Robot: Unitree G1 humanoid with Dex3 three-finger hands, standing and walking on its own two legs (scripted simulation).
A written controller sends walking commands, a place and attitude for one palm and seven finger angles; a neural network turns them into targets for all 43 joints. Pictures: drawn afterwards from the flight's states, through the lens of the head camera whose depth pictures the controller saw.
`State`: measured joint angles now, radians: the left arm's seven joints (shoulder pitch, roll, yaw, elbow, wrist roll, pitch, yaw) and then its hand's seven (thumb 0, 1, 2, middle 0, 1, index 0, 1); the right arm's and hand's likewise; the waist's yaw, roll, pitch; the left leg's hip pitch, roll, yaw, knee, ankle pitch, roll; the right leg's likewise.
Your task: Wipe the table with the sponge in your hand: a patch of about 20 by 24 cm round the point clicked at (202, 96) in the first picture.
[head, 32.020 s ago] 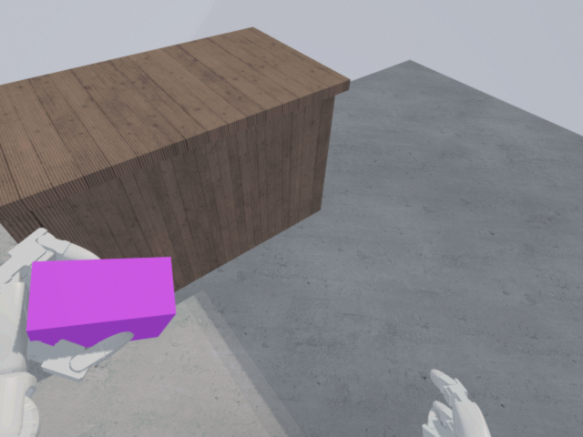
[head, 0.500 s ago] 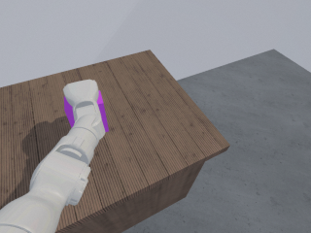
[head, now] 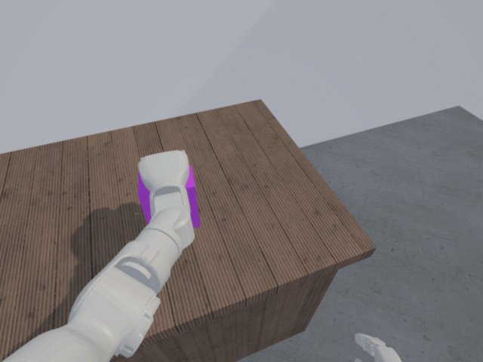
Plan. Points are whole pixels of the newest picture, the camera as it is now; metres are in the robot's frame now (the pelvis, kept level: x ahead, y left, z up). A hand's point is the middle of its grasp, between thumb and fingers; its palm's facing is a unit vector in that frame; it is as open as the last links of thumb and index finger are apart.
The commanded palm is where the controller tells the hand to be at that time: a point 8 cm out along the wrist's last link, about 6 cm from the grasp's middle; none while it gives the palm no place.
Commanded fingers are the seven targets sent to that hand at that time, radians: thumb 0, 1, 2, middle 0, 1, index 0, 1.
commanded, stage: wipe back along the third lane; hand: left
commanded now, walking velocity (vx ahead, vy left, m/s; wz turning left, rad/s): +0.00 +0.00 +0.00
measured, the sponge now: (172, 207) +0.41 +0.17 +0.00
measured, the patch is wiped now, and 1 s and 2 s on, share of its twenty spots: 1.00 1.00 1.00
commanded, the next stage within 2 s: slide back across to the middle lane in 1.08 s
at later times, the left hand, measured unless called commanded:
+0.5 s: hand (179, 211) +0.36 +0.14 +0.05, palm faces -0.01 -0.04 -1.00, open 10.3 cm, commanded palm +0.32 +0.12 +0.08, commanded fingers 0.00 0.10 1.30 -1.20 -1.60 -1.20 -1.60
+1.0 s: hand (183, 229) +0.33 +0.13 +0.05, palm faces +0.01 -0.07 -1.00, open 10.3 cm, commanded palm +0.28 +0.11 +0.08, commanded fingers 0.00 0.10 1.30 -1.20 -1.60 -1.20 -1.60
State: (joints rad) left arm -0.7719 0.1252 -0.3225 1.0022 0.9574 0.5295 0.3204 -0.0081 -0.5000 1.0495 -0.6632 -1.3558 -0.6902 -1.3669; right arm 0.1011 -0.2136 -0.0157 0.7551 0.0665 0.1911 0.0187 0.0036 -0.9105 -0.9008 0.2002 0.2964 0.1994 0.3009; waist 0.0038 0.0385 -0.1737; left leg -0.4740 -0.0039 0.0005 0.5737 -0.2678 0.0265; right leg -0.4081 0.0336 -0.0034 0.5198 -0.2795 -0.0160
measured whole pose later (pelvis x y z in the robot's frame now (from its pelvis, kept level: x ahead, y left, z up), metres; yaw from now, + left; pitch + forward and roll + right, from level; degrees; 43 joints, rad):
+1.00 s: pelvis -0.01 -0.03 +0.00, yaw +0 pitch +2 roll +0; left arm -0.37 0.14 -0.45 0.50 0.97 0.61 0.23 -0.01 -0.49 1.05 -0.65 -1.36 -0.68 -1.37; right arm 0.02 -0.24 0.01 0.69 0.10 0.25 0.04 0.01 -0.91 -0.90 0.20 0.30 0.20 0.30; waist 0.06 0.06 -0.14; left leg -0.30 0.01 0.00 0.51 -0.24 -0.01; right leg -0.27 0.05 -0.01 0.52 -0.29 -0.05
